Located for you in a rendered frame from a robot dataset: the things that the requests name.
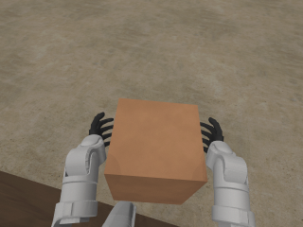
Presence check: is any robot right forearm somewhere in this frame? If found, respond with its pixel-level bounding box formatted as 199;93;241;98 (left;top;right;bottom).
205;140;257;227

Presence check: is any carton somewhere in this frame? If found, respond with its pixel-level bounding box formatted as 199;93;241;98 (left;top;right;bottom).
103;97;208;205

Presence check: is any robot left forearm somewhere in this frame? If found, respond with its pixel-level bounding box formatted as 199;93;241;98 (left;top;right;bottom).
51;134;107;227

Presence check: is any robot left hand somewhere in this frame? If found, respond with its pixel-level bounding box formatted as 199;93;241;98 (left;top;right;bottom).
89;112;114;147

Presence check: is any left robot thigh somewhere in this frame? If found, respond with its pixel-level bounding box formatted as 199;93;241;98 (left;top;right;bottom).
101;201;137;227

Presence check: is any robot right hand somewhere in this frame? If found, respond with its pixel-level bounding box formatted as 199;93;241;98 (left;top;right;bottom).
200;117;224;153

